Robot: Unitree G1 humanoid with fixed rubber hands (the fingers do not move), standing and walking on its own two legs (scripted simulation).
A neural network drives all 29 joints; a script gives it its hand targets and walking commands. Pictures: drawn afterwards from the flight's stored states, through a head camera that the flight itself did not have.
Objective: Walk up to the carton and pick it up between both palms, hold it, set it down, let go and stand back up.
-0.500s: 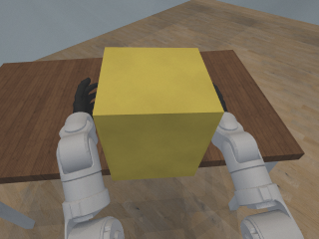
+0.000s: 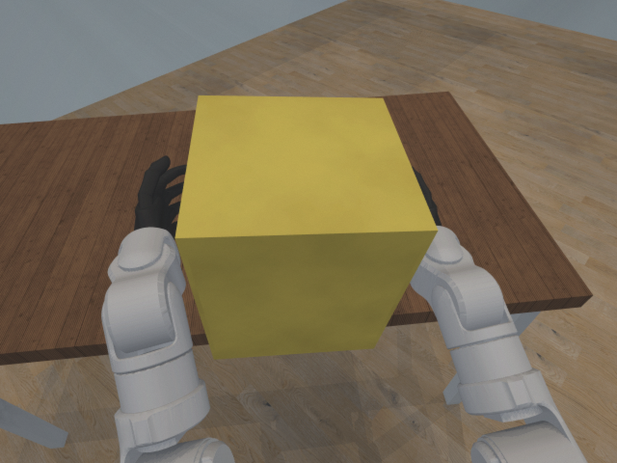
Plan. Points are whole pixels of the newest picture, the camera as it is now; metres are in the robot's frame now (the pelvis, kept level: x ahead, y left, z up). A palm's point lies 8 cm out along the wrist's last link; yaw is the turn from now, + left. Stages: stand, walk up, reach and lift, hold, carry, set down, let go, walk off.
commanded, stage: hold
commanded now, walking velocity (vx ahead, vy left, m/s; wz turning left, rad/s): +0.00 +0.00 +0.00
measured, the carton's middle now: (294, 234) +0.35 +0.00 +0.13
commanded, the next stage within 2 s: none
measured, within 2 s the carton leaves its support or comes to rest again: neither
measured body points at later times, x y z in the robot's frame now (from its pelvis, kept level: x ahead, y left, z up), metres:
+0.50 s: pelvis +0.00 -0.01 +0.00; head -0.01 -0.01 +0.45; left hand +0.35 +0.16 +0.18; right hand +0.37 -0.14 +0.14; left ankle +0.00 +0.12 -0.76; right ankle -0.02 -0.13 -0.76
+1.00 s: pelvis +0.00 +0.00 +0.00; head +0.00 +0.00 +0.45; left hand +0.35 +0.15 +0.18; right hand +0.35 -0.16 +0.14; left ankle +0.00 +0.12 -0.76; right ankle -0.02 -0.13 -0.76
